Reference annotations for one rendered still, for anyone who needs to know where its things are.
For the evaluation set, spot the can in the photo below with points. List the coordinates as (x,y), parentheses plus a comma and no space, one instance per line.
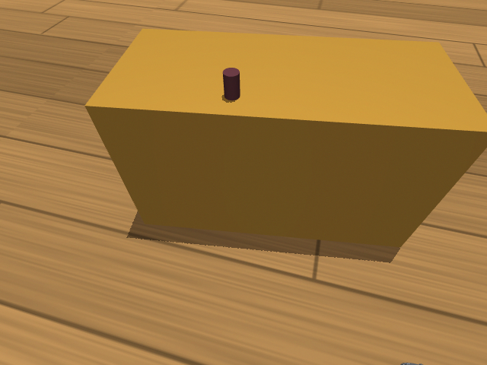
(231,78)

